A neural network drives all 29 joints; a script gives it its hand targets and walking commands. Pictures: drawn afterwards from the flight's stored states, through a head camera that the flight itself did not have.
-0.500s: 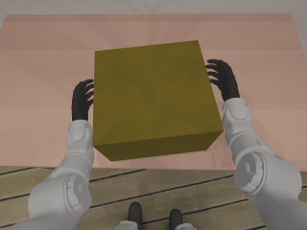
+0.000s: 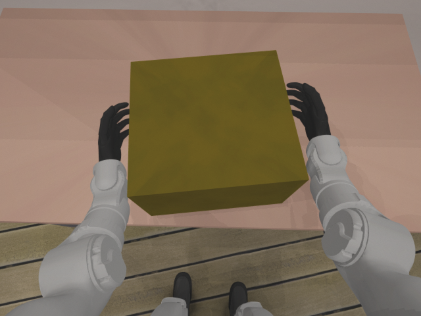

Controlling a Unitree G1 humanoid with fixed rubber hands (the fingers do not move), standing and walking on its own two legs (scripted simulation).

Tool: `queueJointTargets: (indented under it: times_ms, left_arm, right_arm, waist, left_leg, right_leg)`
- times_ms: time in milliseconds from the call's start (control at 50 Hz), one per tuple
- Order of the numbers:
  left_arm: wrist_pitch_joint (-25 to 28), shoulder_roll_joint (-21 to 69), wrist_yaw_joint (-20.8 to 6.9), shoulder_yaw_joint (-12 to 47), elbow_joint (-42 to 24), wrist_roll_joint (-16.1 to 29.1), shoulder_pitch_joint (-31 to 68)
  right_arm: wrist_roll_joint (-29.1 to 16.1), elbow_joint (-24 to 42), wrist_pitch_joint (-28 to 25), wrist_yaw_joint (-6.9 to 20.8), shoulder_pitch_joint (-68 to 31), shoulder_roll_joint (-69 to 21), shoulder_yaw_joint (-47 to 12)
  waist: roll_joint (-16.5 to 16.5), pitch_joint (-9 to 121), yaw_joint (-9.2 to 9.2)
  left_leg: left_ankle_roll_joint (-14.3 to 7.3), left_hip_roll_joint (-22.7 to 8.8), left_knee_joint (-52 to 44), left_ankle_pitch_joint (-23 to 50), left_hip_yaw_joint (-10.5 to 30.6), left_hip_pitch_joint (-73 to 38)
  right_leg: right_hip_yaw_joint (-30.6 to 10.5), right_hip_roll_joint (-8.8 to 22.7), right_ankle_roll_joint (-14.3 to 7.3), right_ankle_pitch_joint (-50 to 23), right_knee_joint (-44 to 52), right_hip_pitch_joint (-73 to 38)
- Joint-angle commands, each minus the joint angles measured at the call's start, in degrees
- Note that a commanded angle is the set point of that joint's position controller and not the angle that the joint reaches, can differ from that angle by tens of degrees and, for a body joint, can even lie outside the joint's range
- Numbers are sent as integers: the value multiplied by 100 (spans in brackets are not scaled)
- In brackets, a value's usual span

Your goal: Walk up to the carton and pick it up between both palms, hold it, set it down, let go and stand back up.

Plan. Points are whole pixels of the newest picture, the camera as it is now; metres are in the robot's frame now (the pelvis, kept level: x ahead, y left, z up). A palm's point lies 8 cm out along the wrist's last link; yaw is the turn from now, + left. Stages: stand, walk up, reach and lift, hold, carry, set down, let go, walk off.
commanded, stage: set down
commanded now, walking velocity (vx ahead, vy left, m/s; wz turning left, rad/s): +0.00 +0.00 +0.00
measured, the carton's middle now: (210, 136) +0.46 +0.02 -0.08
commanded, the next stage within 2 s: none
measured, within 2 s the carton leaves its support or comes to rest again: neither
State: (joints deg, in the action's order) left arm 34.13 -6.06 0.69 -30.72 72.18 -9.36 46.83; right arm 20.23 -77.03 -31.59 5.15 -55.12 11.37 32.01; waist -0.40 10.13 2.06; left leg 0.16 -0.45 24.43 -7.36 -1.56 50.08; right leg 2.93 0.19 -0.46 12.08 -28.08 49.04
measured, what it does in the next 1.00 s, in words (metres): stands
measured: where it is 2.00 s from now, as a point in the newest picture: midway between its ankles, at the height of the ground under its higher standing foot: (209, 315)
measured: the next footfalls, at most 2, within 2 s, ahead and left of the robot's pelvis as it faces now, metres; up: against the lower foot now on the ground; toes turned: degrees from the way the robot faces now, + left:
none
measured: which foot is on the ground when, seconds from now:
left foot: down 0.00-1.00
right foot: down 0.00-1.00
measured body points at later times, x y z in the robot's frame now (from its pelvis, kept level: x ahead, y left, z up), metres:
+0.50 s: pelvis -0.01 +0.01 -0.02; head +0.17 +0.01 +0.39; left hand +0.43 +0.21 -0.06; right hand +0.47 -0.18 -0.04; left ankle +0.01 +0.12 -0.72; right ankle -0.03 -0.10 -0.72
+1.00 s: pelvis -0.05 +0.00 -0.04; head +0.11 +0.00 +0.38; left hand +0.40 +0.21 -0.05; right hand +0.43 -0.24 -0.03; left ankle +0.01 +0.12 -0.72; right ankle -0.03 -0.10 -0.72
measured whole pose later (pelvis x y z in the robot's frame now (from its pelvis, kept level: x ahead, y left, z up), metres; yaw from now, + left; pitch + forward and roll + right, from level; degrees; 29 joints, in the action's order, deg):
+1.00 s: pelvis -0.05 +0.00 -0.04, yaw -1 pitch +37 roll +0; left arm 33.1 -13.2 4.8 -0.5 89.5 18.4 56.2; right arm -19.4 -95.3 -27.5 5.7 -63.5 22.8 -6.8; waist -0.7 18.3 2.1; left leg 0.2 -1.5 44.1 -12.5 -1.8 68.1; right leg 2.7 0.0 -0.5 16.7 -46.8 66.7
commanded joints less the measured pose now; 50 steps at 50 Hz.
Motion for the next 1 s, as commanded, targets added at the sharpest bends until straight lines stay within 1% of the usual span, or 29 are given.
queueJointTargets:
  times_ms: [0, 80, 100, 120, 140, 180, 260, 280, 300, 360, 380, 460, 480, 500, 520, 540, 560, 580, 600, 640, 660, 680, 700, 780, 800, 840, 900, 920, 980]
  left_arm:
    - [-124, 1659, -341, 795, 522, -660, 3304]
    - [-88, 1045, -212, 736, 579, -531, 3192]
    - [-82, 952, -173, 811, 578, -473, 3269]
    - [-70, 779, -138, 806, 656, -397, 3149]
    - [-53, 508, -74, 778, 620, -299, 3218]
    - [-14, 225, 46, 915, 559, -83, 3199]
    - [67, -327, 261, 1203, 698, 469, 3362]
    - [72, -308, 309, 1329, 678, 559, 3464]
    - [77, -703, 349, 1303, 835, 691, 3409]
    - [68, -1051, 465, 1580, 1100, 1101, 3441]
    - [83, -1246, 498, 1669, 1184, 1237, 3509]
    - [136, -1619, 459, 1975, 1459, 1667, 3566]
    - [124, -1589, 467, 2112, 1513, 1697, 3560]
    - [140, -1693, 451, 2146, 1617, 1814, 3562]
    - [133, -1685, 462, 2211, 1579, 1843, 3567]
    - [159, -1813, 439, 2242, 1704, 1940, 3485]
    - [134, -1789, 407, 2313, 1776, 1986, 3573]
    - [110, -1773, 428, 2425, 1804, 2008, 3617]
    - [106, -1847, 421, 2432, 1816, 2071, 3637]
    - [78, -1890, 423, 2557, 1942, 2180, 3616]
    - [89, -1958, 419, 2608, 1972, 2221, 3585]
    - [77, -1938, 418, 2720, 1955, 2326, 3604]
    - [92, -1923, 439, 2787, 1900, 2406, 3678]
    - [-2, -2086, 440, 3033, 2062, 2653, 3571]
    - [2, -2115, 444, 3118, 1917, 2721, 3621]
    - [-9, -2171, 425, 3201, 1774, 2860, 3524]
    - [-15, -2230, 396, 3278, 1502, 2920, 3391]
    - [-10, -2251, 380, 3300, 1375, 2934, 3350]
    - [-28, -2267, 347, 3333, 1281, 2951, 3133]
  right_arm:
    - [932, -410, 277, 538, -1904, -2569, -446]
    - [625, -296, 240, 399, -1861, -1915, -595]
    - [577, -310, 245, 356, -1957, -1782, -586]
    - [441, -224, 235, 322, -1910, -1593, -689]
    - [326, -265, 221, 255, -1919, -1323, -703]
    - [49, -151, 181, 153, -2048, -996, -879]
    - [-655, -263, 81, -2, -2211, -345, -1311]
    - [-826, -408, 100, -35, -2256, -261, -1397]
    - [-1069, -511, 104, -86, -2218, 149, -1539]
    - [-1743, -624, 111, -166, -2467, 538, -2053]
    - [-1965, -682, 121, -211, -2523, 784, -2107]
    - [-2676, -884, 33, -247, -2747, 1297, -2739]
    - [-2817, -1039, -20, -251, -2711, 1465, -2783]
    - [-2944, -1116, -31, -239, -2804, 1552, -2906]
    - [-3007, -1118, -69, -250, -2768, 1670, -2941]
    - [-3168, -1122, -110, -234, -2772, 1718, -3097]
    - [-3252, -1177, -116, -233, -2821, 1779, -3145]
    - [-3344, -1421, -92, -191, -2894, 1893, -3203]
    - [-3422, -1390, -68, -182, -2906, 1934, -3275]
    - [-3638, -1532, -34, -134, -3009, 2046, -3439]
    - [-3702, -1540, -26, -117, -3010, 2037, -3501]
    - [-3803, -1570, -34, -101, -3052, 2090, -3552]
    - [-3864, -1663, -3, -50, -3139, 2129, -3589]
    - [-4210, -1801, 179, 60, -3160, 2240, -3932]
    - [-4240, -1772, 232, 102, -3162, 2242, -3943]
    - [-4331, -1676, 303, 134, -3068, 2227, -4029]
    - [-4456, -1412, 330, 186, -2938, 2238, -4108]
    - [-4500, -1285, 339, 201, -2920, 2244, -4129]
    - [-4565, -1077, 302, 220, -2785, 2260, -4191]
  waist:
    - [-596, 3710, 256]
    - [-657, 3913, 329]
    - [-670, 3970, 257]
    - [-703, 4013, 336]
    - [-665, 4175, 301]
    - [-679, 4459, 330]
    - [-540, 5269, 352]
    - [-460, 5337, 265]
    - [-455, 5449, 339]
    - [-406, 5732, 459]
    - [-380, 5748, 438]
    - [-477, 6200, 511]
    - [-304, 6365, 448]
    - [-375, 6392, 513]
    - [-304, 6455, 485]
    - [-332, 6441, 566]
    - [-317, 6371, 515]
    - [-173, 6159, 514]
    - [-254, 6052, 539]
    - [-152, 5859, 600]
    - [-187, 5763, 619]
    - [-101, 5777, 597]
    - [-31, 5808, 638]
    - [-53, 5497, 729]
    - [-59, 5437, 693]
    - [-155, 5489, 720]
    - [-141, 5650, 724]
    - [-213, 5776, 725]
    - [-240, 5778, 684]
  left_leg:
    - [-209, -119, 695, 880, -447, -705]
    - [-205, -107, 743, 982, -455, -659]
    - [-188, -121, 784, 939, -436, -627]
    - [-201, -110, 803, 992, -449, -660]
    - [-177, -101, 824, 1089, -456, -608]
    - [-164, -110, 906, 1187, -405, -513]
    - [-51, -168, 1240, 1875, -316, -797]
    - [-12, -174, 1301, 1927, -291, -848]
    - [-1, -171, 1341, 1944, -313, -794]
    - [81, -171, 1592, 2171, -263, -760]
    - [116, -160, 1669, 2144, -272, -783]
    - [192, -166, 2032, 2541, -271, -796]
    - [259, -194, 2131, 2788, -238, -1000]
    - [262, -203, 2216, 2904, -220, -1042]
    - [317, -229, 2319, 3144, -217, -1221]
    - [332, -209, 2405, 3200, -238, -1215]
    - [343, -219, 2440, 3136, -233, -1236]
    - [388, -246, 2438, 3082, -222, -1376]
    - [367, -238, 2488, 2930, -232, -1304]
    - [378, -242, 2462, 2568, -220, -1228]
    - [358, -236, 2478, 2430, -220, -1160]
    - [376, -234, 2516, 2472, -204, -1275]
    - [382, -230, 2564, 2390, -214, -1265]
    - [264, -189, 2510, 1564, -253, -901]
    - [245, -180, 2497, 1263, -258, -821]
    - [200, -144, 2475, 924, -271, -668]
    - [176, -109, 2463, 949, -314, -726]
    - [165, -101, 2502, 921, -301, -659]
    - [146, -71, 2470, 962, -297, -670]
  right_leg:
    - [0, 240, 405, -1831, -403, -1655]
    - [-76, 292, 439, -2148, -489, -1852]
    - [-46, 274, 434, -2073, -520, -1815]
    - [-82, 281, 433, -2155, -521, -1850]
    - [-108, 278, 433, -2375, -583, -1947]
    - [-123, 278, 442, -2505, -673, -1969]
    - [-132, 134, 345, -2758, -817, -1659]
    - [-105, 70, 323, -2694, -845, -1528]
    - [-169, 77, 315, -2946, -924, -1629]
    - [-152, -61, 278, -2867, -1077, -1384]
    - [-148, -85, 272, -2770, -1096, -1279]
    - [-121, -156, 320, -2995, -1327, -1192]
    - [-71, -209, 317, -2981, -1391, -938]
    - [-68, -226, 305, -2858, -1357, -827]
    - [-21, -291, 317, -2858, -1421, -643]
    - [-34, -273, 333, -2858, -1443, -587]
    - [-33, -263, 330, -2736, -1456, -496]
    - [31, -318, 326, -2352, -1435, -183]
    - [18, -309, 326, -2228, -1460, -114]
    - [31, -339, 292, -1776, -1453, 54]
    - [31, -326, 299, -1645, -1495, 108]
    - [63, -343, 287, -1518, -1498, 254]
    - [47, -357, 263, -1266, -1515, 450]
    - [2, -296, 196, -819, -1588, 453]
    - [8, -288, 195, -591, -1613, 514]
    - [-12, -248, 185, -533, -1632, 346]
    - [-29, -238, 206, -669, -1706, 226]
    - [-65, -231, 215, -741, -1782, 142]
    - [-73, -224, 242, -939, -1818, -55]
